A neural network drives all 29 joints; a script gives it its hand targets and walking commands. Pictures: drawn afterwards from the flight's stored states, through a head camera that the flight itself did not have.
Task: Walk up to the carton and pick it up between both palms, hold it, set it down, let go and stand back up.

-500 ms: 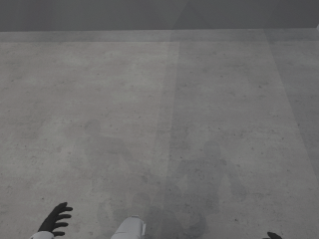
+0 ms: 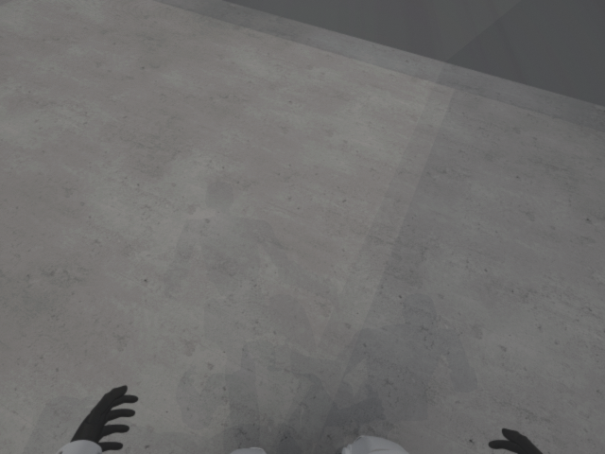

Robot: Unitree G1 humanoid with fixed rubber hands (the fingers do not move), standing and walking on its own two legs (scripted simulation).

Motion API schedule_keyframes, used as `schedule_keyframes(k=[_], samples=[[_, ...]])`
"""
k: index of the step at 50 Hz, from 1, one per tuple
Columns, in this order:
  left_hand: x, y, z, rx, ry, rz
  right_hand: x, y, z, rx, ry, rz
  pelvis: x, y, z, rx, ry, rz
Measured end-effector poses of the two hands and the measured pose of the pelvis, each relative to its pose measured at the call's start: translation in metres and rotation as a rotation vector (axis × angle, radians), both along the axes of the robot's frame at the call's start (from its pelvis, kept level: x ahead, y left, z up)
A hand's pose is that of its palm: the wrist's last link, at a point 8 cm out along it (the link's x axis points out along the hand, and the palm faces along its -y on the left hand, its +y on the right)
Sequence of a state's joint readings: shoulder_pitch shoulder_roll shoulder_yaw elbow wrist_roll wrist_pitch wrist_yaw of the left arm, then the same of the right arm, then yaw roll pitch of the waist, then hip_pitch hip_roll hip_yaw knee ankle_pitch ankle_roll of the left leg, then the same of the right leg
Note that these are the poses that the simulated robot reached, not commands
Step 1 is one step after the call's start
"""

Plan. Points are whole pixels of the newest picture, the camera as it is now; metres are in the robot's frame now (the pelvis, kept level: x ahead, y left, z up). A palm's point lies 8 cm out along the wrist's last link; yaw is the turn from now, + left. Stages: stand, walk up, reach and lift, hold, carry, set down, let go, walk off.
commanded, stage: walk up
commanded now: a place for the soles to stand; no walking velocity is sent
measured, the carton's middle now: out of the picture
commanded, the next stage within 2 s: none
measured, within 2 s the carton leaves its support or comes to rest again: neither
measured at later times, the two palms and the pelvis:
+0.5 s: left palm out of the picture -0.04 +0.35 -0.06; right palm out of the picture +0.11 -0.23 -0.11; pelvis -0.06 +0.02 +0.01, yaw +18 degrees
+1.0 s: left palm out of the picture -0.19 +0.45 -0.10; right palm out of the picture +0.13 -0.07 -0.09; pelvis -0.11 +0.14 +0.00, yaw +36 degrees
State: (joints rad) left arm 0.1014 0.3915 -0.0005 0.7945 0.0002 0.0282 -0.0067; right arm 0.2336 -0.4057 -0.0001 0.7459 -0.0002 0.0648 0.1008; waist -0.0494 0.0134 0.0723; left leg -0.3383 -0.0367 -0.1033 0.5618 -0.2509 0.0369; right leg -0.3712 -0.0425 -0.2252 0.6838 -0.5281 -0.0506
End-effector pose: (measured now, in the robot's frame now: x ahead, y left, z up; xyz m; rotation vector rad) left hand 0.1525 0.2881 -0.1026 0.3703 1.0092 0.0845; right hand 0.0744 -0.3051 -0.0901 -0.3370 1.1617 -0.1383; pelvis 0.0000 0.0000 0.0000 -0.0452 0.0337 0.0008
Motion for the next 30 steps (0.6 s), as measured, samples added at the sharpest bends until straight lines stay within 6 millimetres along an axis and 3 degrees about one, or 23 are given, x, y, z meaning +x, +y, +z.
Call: schedule_keyframes(k=[11,16,20,25,30], samples=[[-0.079,0.038,0.013,0.076,0.012,0.141,0.005,0.029,-0.01,0.032,-0.01,0.119,-0.032,0.014,0.001,0.037,0.0,0.116],[-0.129,0.045,0.018,0.124,0.031,0.218,0.017,0.039,-0.021,0.076,-0.04,0.185,-0.047,0.01,-0.003,0.072,-0.003,0.159],[-0.164,0.052,0.034,0.154,0.015,0.307,0.024,0.054,-0.023,0.12,-0.018,0.279,-0.056,0.01,0.003,0.1,-0.007,0.258],[-0.191,0.063,0.047,0.178,-0.011,0.374,0.033,0.076,-0.024,0.165,-0.018,0.355,-0.062,0.017,0.007,0.123,-0.018,0.319],[-0.218,0.076,0.042,0.157,-0.007,0.43,0.04,0.098,-0.021,0.151,-0.008,0.415,-0.07,0.03,0.006,0.108,-0.015,0.377]])
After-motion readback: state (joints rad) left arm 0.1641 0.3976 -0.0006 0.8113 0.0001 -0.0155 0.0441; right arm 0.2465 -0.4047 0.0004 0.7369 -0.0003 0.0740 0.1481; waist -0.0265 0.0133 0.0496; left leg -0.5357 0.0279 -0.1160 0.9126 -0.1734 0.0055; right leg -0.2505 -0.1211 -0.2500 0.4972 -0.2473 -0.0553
